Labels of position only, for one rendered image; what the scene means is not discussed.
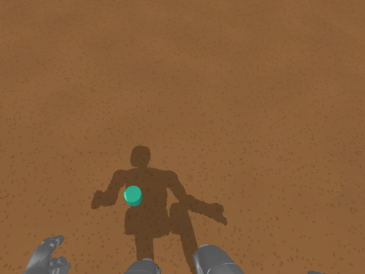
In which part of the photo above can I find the left robot hand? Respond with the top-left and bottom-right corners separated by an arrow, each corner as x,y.
25,235 -> 71,274

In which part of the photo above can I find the tin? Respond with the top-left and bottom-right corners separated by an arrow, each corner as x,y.
124,186 -> 143,206

